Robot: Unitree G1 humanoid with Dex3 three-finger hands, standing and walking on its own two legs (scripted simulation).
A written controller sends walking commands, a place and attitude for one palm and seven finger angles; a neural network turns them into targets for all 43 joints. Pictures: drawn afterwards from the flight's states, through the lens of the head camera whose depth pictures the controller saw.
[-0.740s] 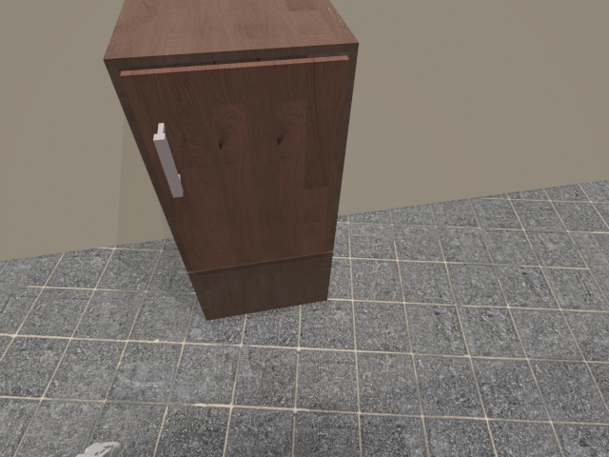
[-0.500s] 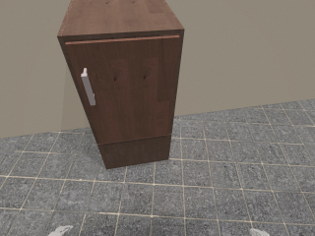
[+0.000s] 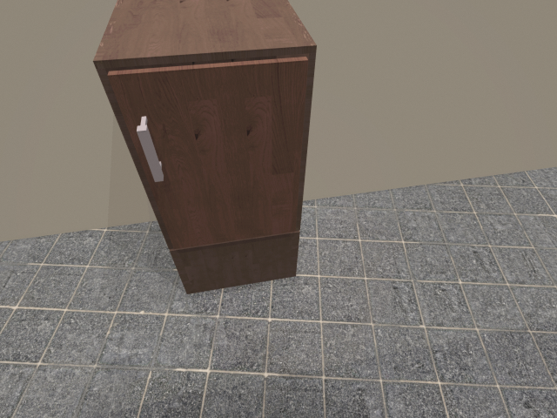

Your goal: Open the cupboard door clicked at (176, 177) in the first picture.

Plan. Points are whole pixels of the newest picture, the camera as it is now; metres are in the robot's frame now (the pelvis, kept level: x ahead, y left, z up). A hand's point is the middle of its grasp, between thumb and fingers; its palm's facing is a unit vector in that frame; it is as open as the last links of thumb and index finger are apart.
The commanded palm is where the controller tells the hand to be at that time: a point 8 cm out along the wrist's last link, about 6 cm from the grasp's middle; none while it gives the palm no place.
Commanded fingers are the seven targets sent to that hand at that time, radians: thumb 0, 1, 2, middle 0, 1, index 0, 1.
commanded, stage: stand and wait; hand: left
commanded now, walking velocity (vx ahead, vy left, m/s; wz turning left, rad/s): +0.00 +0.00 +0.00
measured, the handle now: (151, 149) +0.66 +0.34 -0.01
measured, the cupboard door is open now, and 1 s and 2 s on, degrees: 0 0 0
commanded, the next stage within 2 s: look at it before walking up in 0.10 s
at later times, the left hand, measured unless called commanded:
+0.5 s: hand out of the picture +0.08 +0.23 -0.15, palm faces -0.02 -0.94 -0.33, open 7.4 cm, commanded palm none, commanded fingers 0.00 0.90 0.90 -0.20 -0.30 -0.20 -0.30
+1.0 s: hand out of the picture +0.07 +0.24 -0.16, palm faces +0.02 -0.94 -0.33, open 7.4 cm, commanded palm none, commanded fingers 0.00 0.90 0.90 -0.20 -0.30 -0.20 -0.30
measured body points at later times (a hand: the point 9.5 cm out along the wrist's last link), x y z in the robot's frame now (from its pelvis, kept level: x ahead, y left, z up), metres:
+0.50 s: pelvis -0.01 -0.01 +0.00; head -0.01 -0.01 +0.45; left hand +0.08 +0.28 -0.13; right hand +0.07 -0.30 -0.13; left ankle -0.01 +0.12 -0.74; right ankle +0.00 -0.13 -0.74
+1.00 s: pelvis +0.00 -0.01 +0.00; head +0.00 -0.01 +0.45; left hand +0.07 +0.28 -0.13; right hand +0.08 -0.29 -0.14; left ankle -0.01 +0.12 -0.74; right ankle +0.00 -0.13 -0.74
